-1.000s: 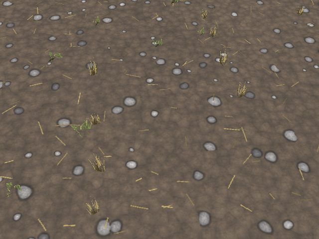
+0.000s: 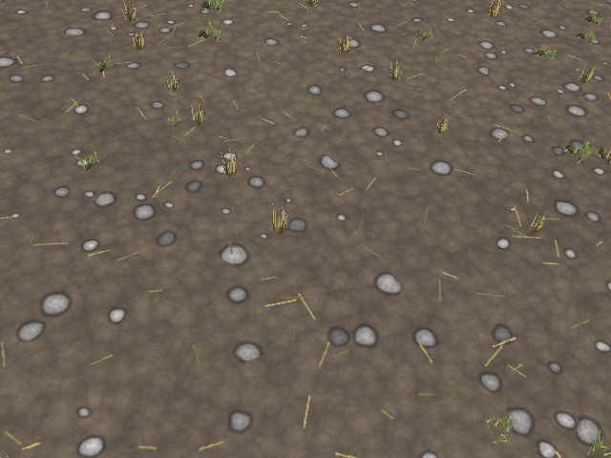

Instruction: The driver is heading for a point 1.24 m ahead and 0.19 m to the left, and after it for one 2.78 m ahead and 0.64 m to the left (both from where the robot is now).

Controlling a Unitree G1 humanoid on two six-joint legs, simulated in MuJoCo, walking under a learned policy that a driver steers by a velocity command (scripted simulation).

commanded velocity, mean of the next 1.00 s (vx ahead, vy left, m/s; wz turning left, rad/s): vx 0.94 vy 0.00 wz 0.35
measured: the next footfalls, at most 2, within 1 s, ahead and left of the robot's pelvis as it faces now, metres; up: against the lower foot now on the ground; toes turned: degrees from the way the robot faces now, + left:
right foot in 0.24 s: +0.36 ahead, -0.09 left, +0.00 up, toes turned +16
left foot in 0.68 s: +0.64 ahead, +0.30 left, +0.00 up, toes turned +34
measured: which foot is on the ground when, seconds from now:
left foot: down 0.00-0.26, up 0.28-0.66, down 0.68-1.00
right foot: up 0.00-0.22, down 0.24-0.70, up 0.72-1.00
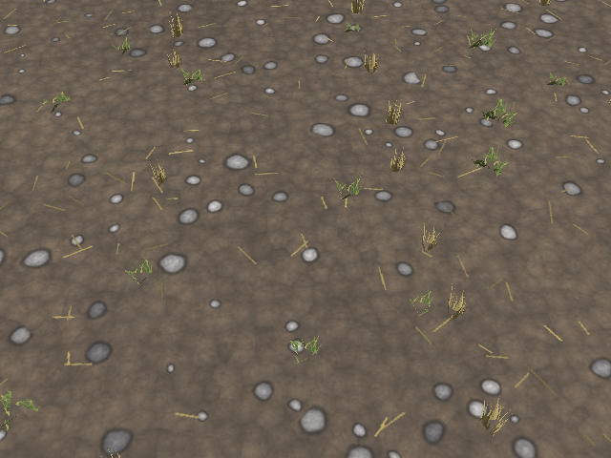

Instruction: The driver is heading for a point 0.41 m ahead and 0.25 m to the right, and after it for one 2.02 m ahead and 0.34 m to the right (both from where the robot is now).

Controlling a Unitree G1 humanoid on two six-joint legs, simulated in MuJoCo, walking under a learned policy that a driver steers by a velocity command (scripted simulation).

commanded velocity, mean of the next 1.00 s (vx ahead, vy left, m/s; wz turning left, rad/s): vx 1.00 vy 0.00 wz -0.45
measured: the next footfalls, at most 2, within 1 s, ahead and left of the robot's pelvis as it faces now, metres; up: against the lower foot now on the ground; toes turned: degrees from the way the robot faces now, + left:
right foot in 0.14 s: +0.33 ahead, -0.04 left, +0.00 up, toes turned -11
left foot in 0.56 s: +0.79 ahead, -0.03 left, +0.00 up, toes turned -36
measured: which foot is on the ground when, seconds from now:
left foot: down 0.00-0.14, up 0.16-0.54, down 0.56-0.94, up 0.96-1.00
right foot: up 0.00-0.12, down 0.14-0.54, up 0.56-0.92, down 0.94-1.00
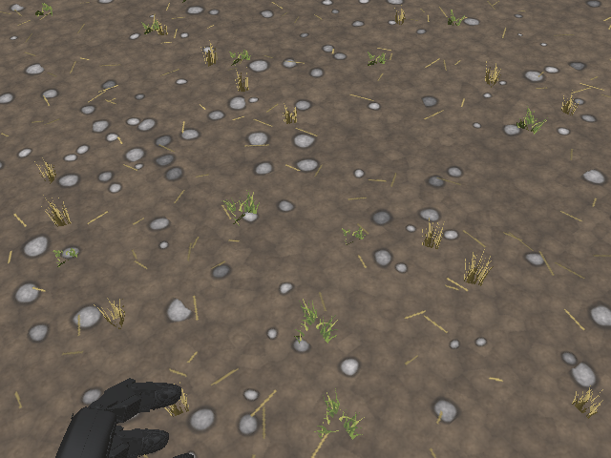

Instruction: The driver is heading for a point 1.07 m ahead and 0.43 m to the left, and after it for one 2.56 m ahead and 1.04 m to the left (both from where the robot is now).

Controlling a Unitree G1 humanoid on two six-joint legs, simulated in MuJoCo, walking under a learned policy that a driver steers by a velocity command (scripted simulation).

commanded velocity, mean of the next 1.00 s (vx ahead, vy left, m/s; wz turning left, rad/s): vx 1.00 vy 0.00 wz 0.85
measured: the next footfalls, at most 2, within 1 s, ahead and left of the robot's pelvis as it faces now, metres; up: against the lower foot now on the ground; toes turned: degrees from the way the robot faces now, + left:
left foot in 0.38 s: +0.50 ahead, +0.12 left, +0.00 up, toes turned +22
right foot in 0.78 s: +0.94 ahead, +0.17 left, +0.00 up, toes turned +46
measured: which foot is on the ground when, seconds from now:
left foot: up 0.00-0.36, down 0.38-0.76, up 0.78-1.00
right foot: down 0.00-0.36, up 0.38-0.76, down 0.78-1.00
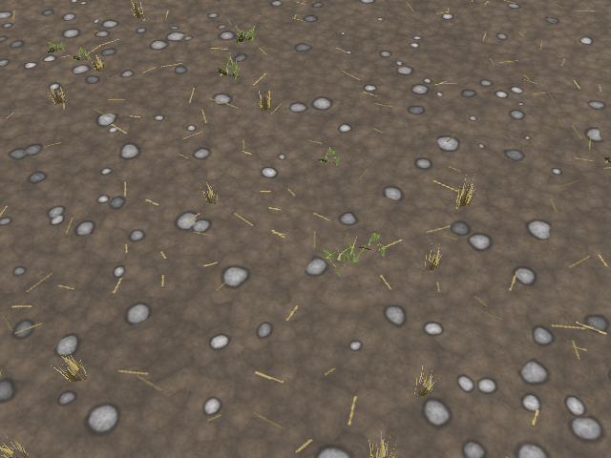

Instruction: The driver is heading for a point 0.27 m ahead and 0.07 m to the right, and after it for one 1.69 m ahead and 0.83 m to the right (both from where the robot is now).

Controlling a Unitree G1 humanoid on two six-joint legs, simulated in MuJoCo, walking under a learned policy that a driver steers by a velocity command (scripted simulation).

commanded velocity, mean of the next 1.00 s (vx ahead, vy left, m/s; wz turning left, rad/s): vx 0.27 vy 0.00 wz -0.62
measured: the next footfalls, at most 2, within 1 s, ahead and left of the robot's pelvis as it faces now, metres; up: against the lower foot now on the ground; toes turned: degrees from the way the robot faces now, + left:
left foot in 0.20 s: +0.38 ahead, +0.10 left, +0.00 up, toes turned -1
right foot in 0.64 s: +0.48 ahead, -0.16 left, +0.00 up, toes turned -26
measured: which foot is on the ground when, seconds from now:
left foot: up 0.00-0.18, down 0.20-0.64, up 0.66-1.00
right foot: down 0.00-0.20, up 0.22-0.62, down 0.64-1.00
